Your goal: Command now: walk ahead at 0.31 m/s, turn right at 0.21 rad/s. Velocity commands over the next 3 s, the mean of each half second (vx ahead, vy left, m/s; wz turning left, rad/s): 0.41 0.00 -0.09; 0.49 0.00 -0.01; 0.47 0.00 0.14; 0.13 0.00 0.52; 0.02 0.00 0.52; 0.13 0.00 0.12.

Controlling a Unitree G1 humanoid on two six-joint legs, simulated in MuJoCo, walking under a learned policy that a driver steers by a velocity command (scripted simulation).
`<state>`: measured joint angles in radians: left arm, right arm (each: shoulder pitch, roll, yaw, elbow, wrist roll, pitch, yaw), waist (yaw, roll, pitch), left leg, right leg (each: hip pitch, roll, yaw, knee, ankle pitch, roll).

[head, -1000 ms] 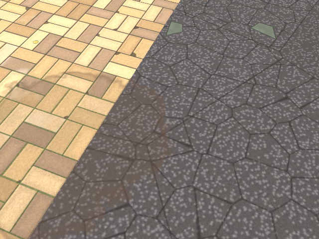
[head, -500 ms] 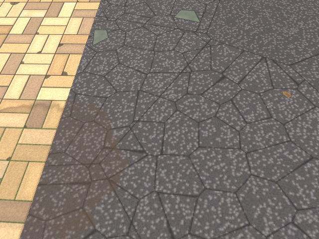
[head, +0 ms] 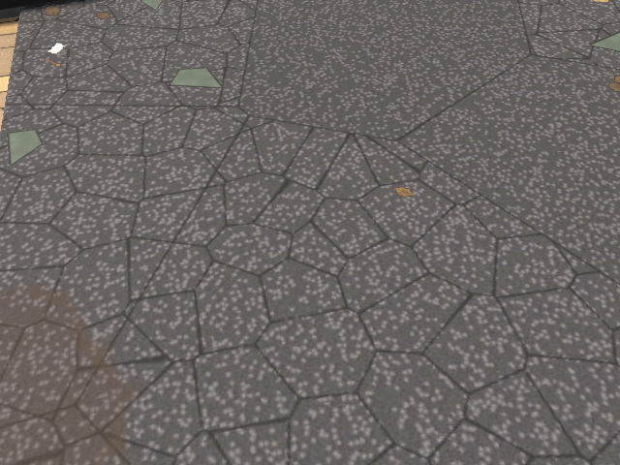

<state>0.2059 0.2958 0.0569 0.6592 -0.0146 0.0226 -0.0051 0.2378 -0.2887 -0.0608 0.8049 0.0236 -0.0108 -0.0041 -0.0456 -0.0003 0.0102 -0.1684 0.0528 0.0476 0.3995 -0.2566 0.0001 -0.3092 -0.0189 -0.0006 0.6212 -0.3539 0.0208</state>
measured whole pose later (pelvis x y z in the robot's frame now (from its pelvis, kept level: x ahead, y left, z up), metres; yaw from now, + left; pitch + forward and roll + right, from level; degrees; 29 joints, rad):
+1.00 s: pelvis +0.49 -0.01 -0.01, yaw -1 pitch +2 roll +2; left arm 0.06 0.26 0.02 0.68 -0.01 -0.08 -0.04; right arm 0.36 -0.30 -0.05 0.89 0.02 -0.06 0.01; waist -0.09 -0.03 0.03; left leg 0.06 -0.05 0.03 0.24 -0.34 0.02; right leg -0.56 -0.07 0.01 0.52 0.01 -0.02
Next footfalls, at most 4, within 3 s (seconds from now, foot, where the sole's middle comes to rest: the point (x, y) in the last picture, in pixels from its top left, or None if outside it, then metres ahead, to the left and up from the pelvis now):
0.04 right None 0.03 -0.13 -0.78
0.50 left None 0.39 0.10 -0.78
1.04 right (370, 377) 0.69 -0.14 -0.78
1.56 left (268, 281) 0.98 0.10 -0.78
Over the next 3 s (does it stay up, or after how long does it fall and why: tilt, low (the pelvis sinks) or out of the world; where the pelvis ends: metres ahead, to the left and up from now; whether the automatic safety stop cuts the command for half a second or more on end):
stays up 0.94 0.03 0.00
